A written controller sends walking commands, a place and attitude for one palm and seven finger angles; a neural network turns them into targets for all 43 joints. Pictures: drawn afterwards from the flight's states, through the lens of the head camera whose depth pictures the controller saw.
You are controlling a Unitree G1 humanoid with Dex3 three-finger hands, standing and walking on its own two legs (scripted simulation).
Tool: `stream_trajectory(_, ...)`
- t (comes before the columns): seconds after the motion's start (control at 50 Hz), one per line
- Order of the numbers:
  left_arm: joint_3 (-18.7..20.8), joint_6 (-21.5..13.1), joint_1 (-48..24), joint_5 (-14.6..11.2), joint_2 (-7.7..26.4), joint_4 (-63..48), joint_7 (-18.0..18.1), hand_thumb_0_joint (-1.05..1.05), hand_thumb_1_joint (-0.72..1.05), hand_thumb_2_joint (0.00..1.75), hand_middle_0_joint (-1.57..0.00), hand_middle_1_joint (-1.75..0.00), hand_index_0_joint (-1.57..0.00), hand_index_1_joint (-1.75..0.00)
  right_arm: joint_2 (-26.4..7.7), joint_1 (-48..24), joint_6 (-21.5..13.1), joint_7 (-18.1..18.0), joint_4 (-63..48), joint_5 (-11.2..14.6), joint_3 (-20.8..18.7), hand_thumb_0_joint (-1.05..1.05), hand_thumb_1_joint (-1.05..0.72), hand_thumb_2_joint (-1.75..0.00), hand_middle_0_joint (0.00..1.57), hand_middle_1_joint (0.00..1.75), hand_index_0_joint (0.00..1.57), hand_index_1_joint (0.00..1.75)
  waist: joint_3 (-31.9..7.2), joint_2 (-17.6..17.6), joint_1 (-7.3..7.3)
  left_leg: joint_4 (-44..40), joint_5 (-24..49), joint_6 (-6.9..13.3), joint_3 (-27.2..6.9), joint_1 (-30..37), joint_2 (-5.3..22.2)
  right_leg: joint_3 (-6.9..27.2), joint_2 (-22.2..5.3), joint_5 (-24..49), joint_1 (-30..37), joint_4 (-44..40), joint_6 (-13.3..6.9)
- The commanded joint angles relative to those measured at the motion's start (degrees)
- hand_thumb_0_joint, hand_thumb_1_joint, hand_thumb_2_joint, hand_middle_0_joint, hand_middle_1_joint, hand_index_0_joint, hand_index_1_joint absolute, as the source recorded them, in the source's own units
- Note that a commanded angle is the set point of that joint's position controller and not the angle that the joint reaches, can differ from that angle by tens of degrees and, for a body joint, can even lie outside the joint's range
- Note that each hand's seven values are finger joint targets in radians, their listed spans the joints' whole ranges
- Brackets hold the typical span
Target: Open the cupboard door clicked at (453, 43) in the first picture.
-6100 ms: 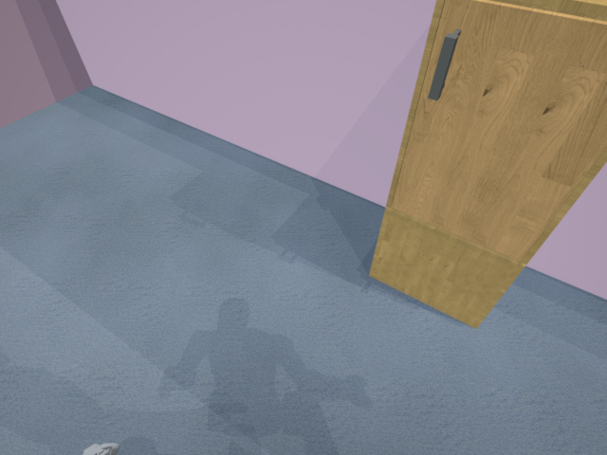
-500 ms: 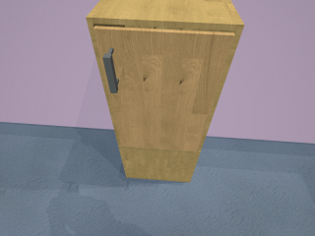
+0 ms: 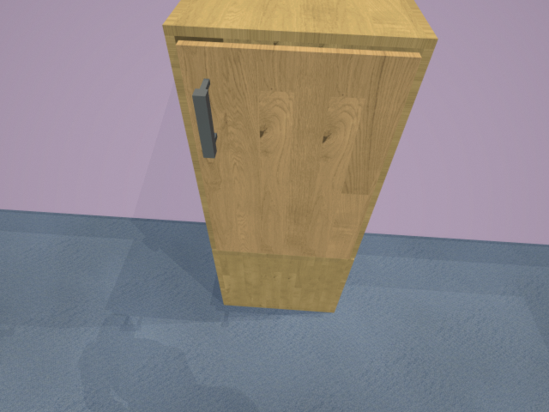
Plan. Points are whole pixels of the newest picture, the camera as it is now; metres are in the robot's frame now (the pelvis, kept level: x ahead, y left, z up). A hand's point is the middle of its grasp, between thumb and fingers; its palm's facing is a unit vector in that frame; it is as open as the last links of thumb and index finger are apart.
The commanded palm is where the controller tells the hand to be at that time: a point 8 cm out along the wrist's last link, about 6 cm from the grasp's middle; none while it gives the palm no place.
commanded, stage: come to a stop and stand still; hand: left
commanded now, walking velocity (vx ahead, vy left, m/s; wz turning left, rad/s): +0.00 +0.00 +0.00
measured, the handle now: (207, 119) +0.56 +0.16 +0.12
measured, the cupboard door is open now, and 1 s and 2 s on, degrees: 0 0 0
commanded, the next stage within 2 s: look again from close up in 0.10 s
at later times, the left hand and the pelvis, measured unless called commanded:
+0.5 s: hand out of the picture +0.02 +0.24 -0.17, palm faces +0.04 -0.96 -0.29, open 7.4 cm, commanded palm none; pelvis -0.04 +0.01 -0.01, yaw +1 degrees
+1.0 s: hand out of the picture -0.07 +0.23 -0.18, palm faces +0.00 -0.97 -0.24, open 7.4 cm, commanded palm none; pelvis -0.06 +0.03 +0.00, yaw +0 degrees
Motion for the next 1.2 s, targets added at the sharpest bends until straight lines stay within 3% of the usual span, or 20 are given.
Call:
stream_trajectory(0.0,1.0,-0.8,4.4,0.1,5.8,-0.8,0.2,0.00,0.90,0.90,-0.20,-0.30,-0.20,-0.30,-6.4,3.0,-0.6,-0.1,-1.5,0.1,-1.1,0.00,-0.90,-0.90,0.20,0.30,0.20,0.30,1.9,0.7,-0.11,-3.9,10.6,1.6,-4.3,1.5,4.8,2.6,-4.3,9.3,-5.6,-4.7,-1.5)
stream_trajectory(0.16,1.1,-1.0,4.2,0.2,6.8,-0.7,0.1,0.00,0.90,0.90,-0.20,-0.30,-0.20,-0.30,-8.2,1.5,-0.8,-0.1,-2.3,0.1,-1.4,0.00,-0.90,-0.90,0.20,0.30,0.20,0.30,1.2,0.9,-0.11,-4.1,10.4,1.8,-4.5,2.4,4.9,3.1,-4.5,9.5,-6.0,-5.1,-1.5)
stream_trajectory(0.18,0.4,-2.4,3.8,1.1,15.8,-5.9,0.0,0.00,0.90,0.90,-0.20,-0.30,-0.20,-0.30,-13.4,-1.2,-1.3,1.2,-9.3,0.0,-1.5,0.00,-0.90,-0.90,0.20,0.30,0.20,0.30,4.2,2.0,-0.97,-0.1,13.5,1.2,-6.1,0.4,2.8,2.7,-3.9,15.0,-8.7,-2.9,-2.8)
stream_trajectory(0.2,2.3,-2.4,2.1,0.8,12.9,-6.8,0.4,0.00,0.90,0.90,-0.20,-0.30,-0.20,-0.30,-13.6,-1.0,-2.2,0.5,-10.6,-0.5,-3.0,0.00,-0.90,-0.90,0.20,0.30,0.20,0.30,-3.1,5.1,-1.02,3.6,16.6,2.0,-5.5,0.1,3.8,3.9,-5.1,15.4,-7.5,2.5,-2.7)
stream_trajectory(0.22,2.0,-2.8,2.9,0.6,12.6,-7.5,0.3,0.00,0.90,0.90,-0.20,-0.30,-0.20,-0.30,-12.5,-0.6,-2.5,0.2,-11.0,-0.5,-3.0,0.00,-0.90,-0.90,0.20,0.30,0.20,0.30,-10.1,3.8,-0.62,6.2,21.1,2.7,-6.2,2.5,4.4,3.9,-5.2,20.3,-5.6,3.5,-3.2)
stream_trajectory(0.24,2.0,-2.7,3.3,0.6,11.7,-8.0,0.3,0.00,0.90,0.90,-0.20,-0.30,-0.20,-0.30,-12.2,-0.2,-2.4,0.1,-11.6,-0.4,-3.1,0.00,-0.90,-0.90,0.20,0.30,0.20,0.30,-11.3,0.5,-0.81,7.0,21.0,2.9,-5.9,1.8,4.5,3.9,-5.2,21.9,-5.0,3.7,-3.4)
stream_trajectory(0.3,2.2,-1.8,2.9,0.7,11.8,-10.1,0.3,0.00,0.90,0.90,-0.20,-0.30,-0.20,-0.30,-12.4,-0.5,-1.3,0.3,-13.1,-0.5,-3.1,0.00,-0.90,-0.90,0.20,0.30,0.20,0.30,-6.0,-3.6,-0.85,7.1,14.9,3.1,-4.4,-2.9,3.7,3.5,-5.0,20.7,-6.4,4.1,-3.5)
stream_trajectory(0.38,2.2,-1.2,1.2,0.7,13.7,-12.5,0.0,0.00,0.90,0.90,-0.20,-0.30,-0.20,-0.30,-14.0,-2.6,-0.9,0.7,-14.3,-0.5,-3.2,0.00,-0.90,-0.90,0.20,0.30,0.20,0.30,-2.3,0.7,-0.45,5.1,11.7,3.5,-5.2,-4.3,3.9,3.6,-3.9,12.0,-8.9,3.6,-3.3)
stream_trajectory(0.46,2.4,-1.0,-2.3,0.7,16.6,-13.5,-0.5,0.00,0.90,0.90,-0.20,-0.30,-0.20,-0.30,-16.8,-5.5,-0.7,1.3,-15.4,-0.6,-3.4,0.00,-0.90,-0.90,0.20,0.30,0.20,0.30,1.7,1.6,-0.66,0.6,-1.2,3.2,-6.9,-7.5,3.9,4.3,-3.5,-0.3,-11.9,0.8,-3.0)
stream_trajectory(0.66,1.9,-0.9,-3.1,0.8,18.2,-12.6,-1.2,0.00,0.90,0.90,-0.20,-0.30,-0.20,-0.30,-19.0,-5.9,-0.6,2.1,-14.8,-0.6,-3.0,0.00,-0.90,-0.90,0.20,0.30,0.20,0.30,0.5,1.4,-0.29,-5.6,-11.7,2.7,-9.3,-8.4,4.5,4.0,-3.9,-4.2,-11.1,-1.9,-2.2)
stream_trajectory(0.82,1.6,-0.7,-0.5,0.9,17.2,-9.9,-1.2,0.00,0.90,0.90,-0.20,-0.30,-0.20,-0.30,-18.7,-4.4,-0.3,2.2,-12.1,-0.4,-2.8,0.00,-0.90,-0.90,0.20,0.30,0.20,0.30,0.0,1.4,-0.07,-7.6,-14.3,2.4,-10.0,-8.7,4.8,3.9,-3.8,-4.7,-10.2,-2.6,-1.8)
stream_trajectory(0.86,0.4,0.0,3.2,0.8,11.6,-7.7,-0.9,0.00,0.90,0.90,-0.20,-0.30,-0.20,-0.30,-13.5,-1.8,0.5,2.2,-10.1,-0.6,-1.6,0.00,-0.90,-0.90,0.20,0.30,0.20,0.30,-0.5,1.7,-0.38,-8.3,-18.1,1.6,-9.5,-8.1,4.9,2.9,-3.3,-8.5,-10.8,-2.5,-0.9)
stream_trajectory(0.88,0.4,0.2,4.8,0.9,10.9,-7.0,-0.9,0.00,0.90,0.90,-0.20,-0.30,-0.20,-0.30,-12.9,-0.9,0.8,2.1,-9.5,-0.6,-1.6,0.00,-0.90,-0.90,0.20,0.30,0.20,0.30,-0.9,2.1,-0.24,-8.6,-19.9,1.8,-9.7,-7.6,5.1,2.4,-2.7,-9.8,-10.9,-1.8,-0.8)
stream_trajectory(0.94,0.4,0.6,7.6,1.1,9.7,-5.9,-1.1,0.00,0.90,0.90,-0.20,-0.30,-0.20,-0.30,-13.3,-0.2,1.4,1.8,-8.5,-0.7,-2.0,0.00,-0.90,-0.90,0.20,0.30,0.20,0.30,2.3,3.1,0.01,-9.4,-24.7,2.4,-10.3,-10.0,6.0,1.3,-1.3,-11.1,-12.1,0.4,-1.1)
stream_trajectory(1.02,0.7,0.6,10.7,1.1,7.3,-4.9,-1.6,0.00,0.90,0.90,-0.20,-0.30,-0.20,-0.30,-13.1,1.8,1.1,1.1,-7.2,-0.5,-2.8,0.00,-0.90,-0.90,0.20,0.30,0.20,0.30,1.6,5.8,-0.13,-10.5,-25.6,3.6,-11.5,-9.0,8.0,-0.4,0.3,-7.0,-11.3,4.2,-1.8)
stream_trajectory(1.06,0.9,0.5,12.6,1.2,6.0,-4.6,-1.7,0.00,0.90,0.90,-0.20,-0.30,-0.20,-0.30,-12.6,2.2,1.0,0.9,-6.9,-0.5,-3.2,0.00,-0.90,-0.90,0.20,0.30,0.20,0.30,2.4,5.3,0.34,-9.6,-25.8,4.2,-11.4,-10.0,8.6,-0.5,0.3,-6.2,-10.9,4.0,-2.0)
stream_trajectory(1.08,1.0,0.5,13.2,1.2,6.1,-4.5,-1.7,0.00,0.90,0.90,-0.20,-0.30,-0.20,-0.30,-12.1,2.3,1.0,0.8,-7.0,-0.4,-3.3,0.00,-0.90,-0.90,0.20,0.30,0.20,0.30,3.1,3.8,0.50,-8.3,-25.1,4.0,-10.4,-11.3,7.9,0.3,0.1,-7.0,-10.4,2.7,-2.3)
stream_trajectory(1.12,1.3,0.1,14.4,1.2,5.9,-4.1,-1.4,0.00,0.90,0.90,-0.20,-0.30,-0.20,-0.30,-9.4,2.4,0.8,0.8,-7.0,-0.3,-3.0,0.00,-0.90,-0.90,0.20,0.30,0.20,0.30,4.7,-0.3,0.70,-1.7,-21.2,3.2,-6.9,-13.4,4.8,5.7,-2.5,-11.5,-11.4,-1.8,-3.7)
stream_trajectory(1.16,2.0,-0.4,15.6,0.9,7.2,-3.6,-0.8,0.00,0.90,0.90,-0.20,-0.30,-0.20,-0.30,-5.6,2.6,0.5,1.0,-7.5,-0.2,-2.4,0.00,-0.90,-0.90,0.20,0.30,0.20,0.30,4.9,-8.7,0.68,9.7,-14.8,2.1,-0.6,-16.3,0.5,13.6,-7.2,-18.4,-10.9,-7.6,-6.4)
stream_trajectory(1.18,2.4,-0.7,16.2,0.7,7.6,-3.3,-0.4,0.00,0.90,0.90,-0.20,-0.30,-0.20,-0.30,-4.3,2.1,0.4,1.2,-7.8,-0.2,-2.2,0.00,-0.90,-0.90,0.20,0.30,0.20,0.30,4.8,-10.1,0.45,14.6,-11.7,2.1,1.4,-16.7,0.0,16.5,-9.8,-19.9,-11.2,-9.7,-7.7)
